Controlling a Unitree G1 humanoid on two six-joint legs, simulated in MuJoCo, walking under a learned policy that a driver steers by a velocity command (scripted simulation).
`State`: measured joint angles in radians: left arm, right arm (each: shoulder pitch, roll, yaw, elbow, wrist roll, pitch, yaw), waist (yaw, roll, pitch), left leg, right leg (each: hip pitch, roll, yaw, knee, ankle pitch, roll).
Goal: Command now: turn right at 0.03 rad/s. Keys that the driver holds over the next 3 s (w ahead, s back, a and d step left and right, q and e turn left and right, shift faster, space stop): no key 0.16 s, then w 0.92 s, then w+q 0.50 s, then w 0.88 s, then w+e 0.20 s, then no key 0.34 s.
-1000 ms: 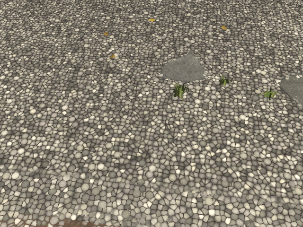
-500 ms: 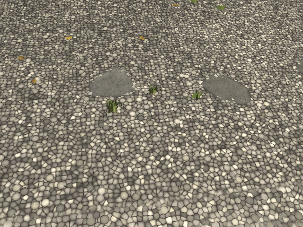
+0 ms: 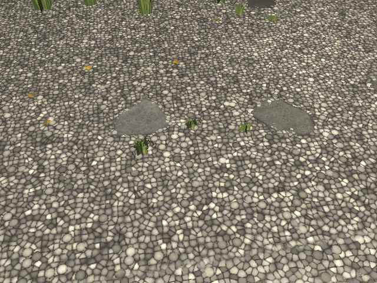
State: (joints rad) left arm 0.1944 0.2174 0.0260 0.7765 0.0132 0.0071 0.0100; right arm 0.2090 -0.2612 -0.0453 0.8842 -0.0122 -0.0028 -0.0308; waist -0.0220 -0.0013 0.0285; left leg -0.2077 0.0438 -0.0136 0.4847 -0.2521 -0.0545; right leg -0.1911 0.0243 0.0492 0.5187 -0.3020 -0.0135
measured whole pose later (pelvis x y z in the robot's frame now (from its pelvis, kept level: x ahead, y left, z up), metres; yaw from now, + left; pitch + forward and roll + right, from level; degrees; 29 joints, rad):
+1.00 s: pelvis +0.32 +0.00 -0.01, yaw +1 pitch +0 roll -1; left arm 0.10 0.25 0.05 0.86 -0.01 -0.09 -0.04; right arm 0.36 -0.25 -0.04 0.99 0.03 -0.10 0.00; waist -0.02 0.02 0.06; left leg -0.31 0.03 -0.05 1.19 -0.39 0.04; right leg -0.36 0.05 -0.06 0.49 -0.14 -0.07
